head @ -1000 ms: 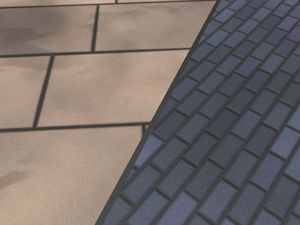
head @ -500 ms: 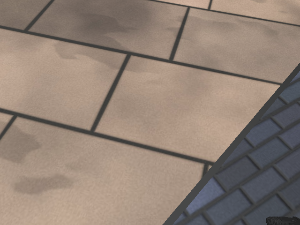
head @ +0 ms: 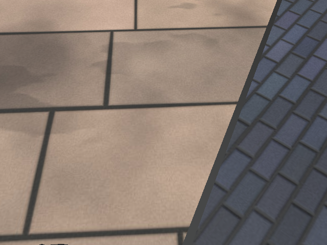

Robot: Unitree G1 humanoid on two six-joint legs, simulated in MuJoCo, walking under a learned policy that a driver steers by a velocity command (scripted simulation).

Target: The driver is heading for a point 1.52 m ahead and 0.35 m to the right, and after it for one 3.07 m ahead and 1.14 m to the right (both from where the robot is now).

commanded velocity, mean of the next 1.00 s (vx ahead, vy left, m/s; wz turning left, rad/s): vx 0.50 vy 0.00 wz -0.46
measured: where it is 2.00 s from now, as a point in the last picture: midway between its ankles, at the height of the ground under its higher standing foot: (233, 123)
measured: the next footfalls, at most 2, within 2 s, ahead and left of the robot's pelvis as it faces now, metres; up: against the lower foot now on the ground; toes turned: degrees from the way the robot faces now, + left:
left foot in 0.44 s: +0.44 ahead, +0.10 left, +0.00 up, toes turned -19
right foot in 0.94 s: +0.59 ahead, -0.26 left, +0.00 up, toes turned -30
